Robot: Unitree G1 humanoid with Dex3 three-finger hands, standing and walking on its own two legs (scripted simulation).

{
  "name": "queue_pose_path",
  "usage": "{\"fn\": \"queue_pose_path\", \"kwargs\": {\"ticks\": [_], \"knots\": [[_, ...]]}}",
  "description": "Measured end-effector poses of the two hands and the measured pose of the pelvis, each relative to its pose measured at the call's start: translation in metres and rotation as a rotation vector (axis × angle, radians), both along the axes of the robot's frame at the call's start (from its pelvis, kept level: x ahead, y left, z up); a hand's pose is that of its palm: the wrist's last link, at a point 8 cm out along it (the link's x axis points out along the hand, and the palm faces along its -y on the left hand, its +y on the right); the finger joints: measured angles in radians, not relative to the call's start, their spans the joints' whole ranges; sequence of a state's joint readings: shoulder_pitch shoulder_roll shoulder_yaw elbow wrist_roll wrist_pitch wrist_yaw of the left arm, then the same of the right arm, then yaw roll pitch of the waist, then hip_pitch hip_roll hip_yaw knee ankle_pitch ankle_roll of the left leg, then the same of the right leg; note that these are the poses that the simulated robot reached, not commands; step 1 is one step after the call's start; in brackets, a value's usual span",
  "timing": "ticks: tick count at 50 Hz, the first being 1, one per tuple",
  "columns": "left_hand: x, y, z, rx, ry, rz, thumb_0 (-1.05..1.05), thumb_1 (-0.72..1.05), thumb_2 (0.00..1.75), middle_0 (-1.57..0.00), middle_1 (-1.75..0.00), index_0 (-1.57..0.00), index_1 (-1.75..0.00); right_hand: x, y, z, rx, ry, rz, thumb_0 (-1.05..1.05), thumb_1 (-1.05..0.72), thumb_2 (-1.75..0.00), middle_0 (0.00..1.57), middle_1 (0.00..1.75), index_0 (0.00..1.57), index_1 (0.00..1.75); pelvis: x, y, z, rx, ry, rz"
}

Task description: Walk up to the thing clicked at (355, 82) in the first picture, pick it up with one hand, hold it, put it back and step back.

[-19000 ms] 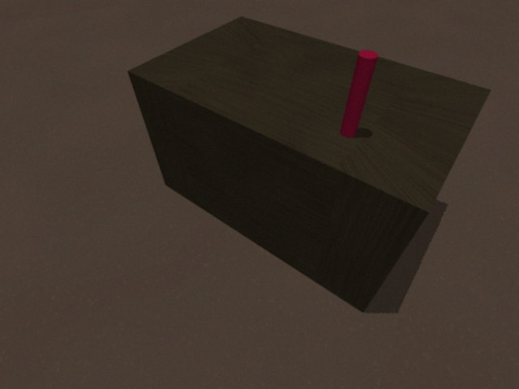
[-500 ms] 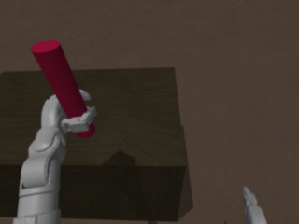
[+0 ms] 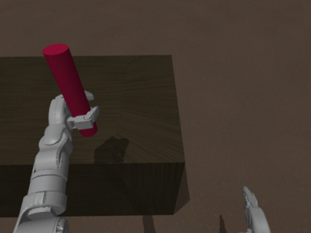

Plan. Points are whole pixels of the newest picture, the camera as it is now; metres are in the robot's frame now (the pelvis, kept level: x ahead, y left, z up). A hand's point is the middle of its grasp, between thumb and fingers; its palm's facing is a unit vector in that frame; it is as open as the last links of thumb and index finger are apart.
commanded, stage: crouch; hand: left
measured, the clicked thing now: (75, 97) +0.41 +0.18 +0.17
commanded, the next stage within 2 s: lower in 0.88 s
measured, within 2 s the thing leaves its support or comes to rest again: rests again in 1.96 s
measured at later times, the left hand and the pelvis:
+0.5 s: hand (93, 106) +0.47 +0.18 +0.07, palm faces +0.12 -0.99 +0.01, open 6.4 cm; pelvis +0.00 +0.01 -0.02, yaw -1 degrees
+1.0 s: hand (96, 103) +0.51 +0.18 +0.05, palm faces +0.13 -0.99 +0.00, open 6.4 cm; pelvis +0.01 +0.01 -0.04, yaw -2 degrees
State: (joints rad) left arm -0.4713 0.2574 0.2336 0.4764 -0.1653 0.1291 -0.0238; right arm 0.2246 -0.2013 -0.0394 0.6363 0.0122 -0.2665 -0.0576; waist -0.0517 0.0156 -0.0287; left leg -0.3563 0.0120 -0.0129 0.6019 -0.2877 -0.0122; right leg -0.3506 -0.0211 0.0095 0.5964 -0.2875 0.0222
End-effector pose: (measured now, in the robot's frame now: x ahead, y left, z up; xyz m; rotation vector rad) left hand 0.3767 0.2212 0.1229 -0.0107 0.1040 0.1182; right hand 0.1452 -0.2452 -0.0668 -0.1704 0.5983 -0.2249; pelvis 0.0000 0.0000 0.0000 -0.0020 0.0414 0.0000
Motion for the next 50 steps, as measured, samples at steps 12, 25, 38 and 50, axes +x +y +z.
{"fn": "queue_pose_path", "kwargs": {"ticks": [12,25,38,50], "knots": [[0.040,0.001,-0.027,-0.004,-0.044,0.002,-0.02,-0.03,1.22,-0.90,-1.19,-0.95,-1.20,-0.012,-0.019,0.003,-0.073,0.040,-0.054,-0.01,0.54,-0.05,0.05,0.05,0.05,0.06,-0.002,0.004,-0.011,-0.009,0.079,-0.016],[0.067,0.006,-0.050,0.004,-0.049,0.003,-0.02,-0.03,1.22,-0.90,-1.19,-0.95,-1.20,-0.010,-0.009,-0.006,-0.068,0.081,-0.028,-0.01,0.53,-0.06,0.05,0.05,0.05,0.06,0.000,0.005,-0.025,-0.018,0.165,-0.015],[0.089,0.008,-0.061,0.004,-0.058,0.014,-0.02,-0.03,1.22,-0.90,-1.18,-0.96,-1.20,-0.010,-0.005,-0.008,-0.073,0.087,-0.020,-0.01,0.52,-0.06,0.05,0.05,0.05,0.06,0.002,0.006,-0.036,-0.027,0.222,-0.017],[0.103,0.007,-0.072,0.013,-0.050,0.007,-0.02,-0.03,1.22,-0.91,-1.18,-0.96,-1.19,-0.007,-0.008,-0.004,-0.096,0.089,-0.022,-0.01,0.52,-0.06,0.05,0.05,0.05,0.06,0.006,0.007,-0.042,-0.031,0.256,-0.022]]}}
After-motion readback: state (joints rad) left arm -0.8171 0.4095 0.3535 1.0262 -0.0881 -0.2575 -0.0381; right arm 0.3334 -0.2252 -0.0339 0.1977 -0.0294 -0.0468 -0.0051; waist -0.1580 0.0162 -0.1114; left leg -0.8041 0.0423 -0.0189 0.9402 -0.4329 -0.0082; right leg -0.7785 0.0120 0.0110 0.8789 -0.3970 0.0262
